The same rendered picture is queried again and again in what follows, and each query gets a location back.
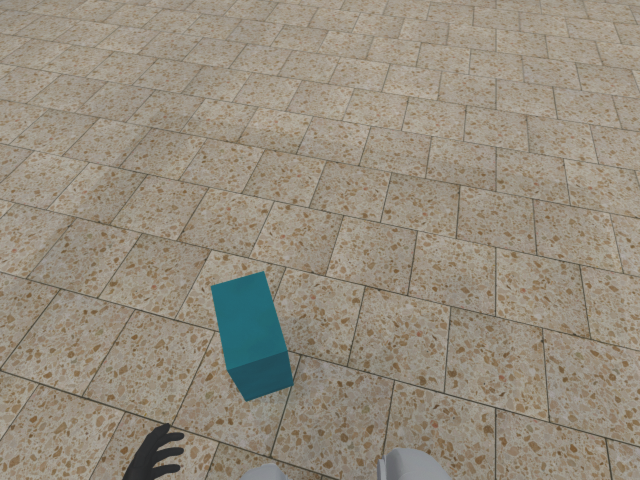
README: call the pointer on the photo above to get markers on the carton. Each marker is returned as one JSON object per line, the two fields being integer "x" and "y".
{"x": 254, "y": 348}

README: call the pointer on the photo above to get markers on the robot right thigh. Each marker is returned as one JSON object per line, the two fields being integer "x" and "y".
{"x": 409, "y": 464}

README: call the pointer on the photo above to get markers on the robot left hand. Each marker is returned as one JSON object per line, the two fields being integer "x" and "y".
{"x": 141, "y": 467}

